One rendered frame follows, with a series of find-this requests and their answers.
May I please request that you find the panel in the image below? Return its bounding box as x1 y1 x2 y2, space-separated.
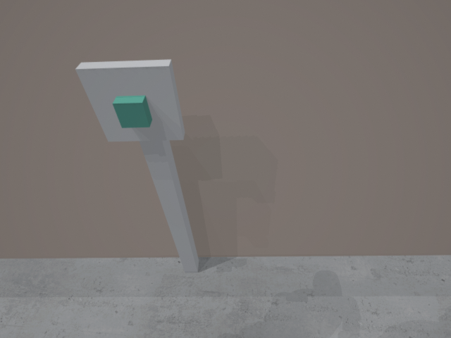
75 59 199 273

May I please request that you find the button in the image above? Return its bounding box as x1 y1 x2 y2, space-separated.
113 95 152 128

